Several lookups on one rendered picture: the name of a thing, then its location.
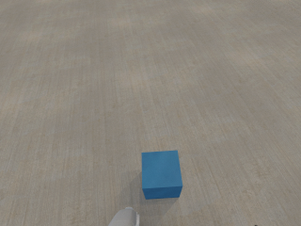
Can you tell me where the robot left thigh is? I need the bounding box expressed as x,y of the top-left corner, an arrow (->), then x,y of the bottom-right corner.
108,209 -> 140,226

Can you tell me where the carton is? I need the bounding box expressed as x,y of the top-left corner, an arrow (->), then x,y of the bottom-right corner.
141,150 -> 183,200

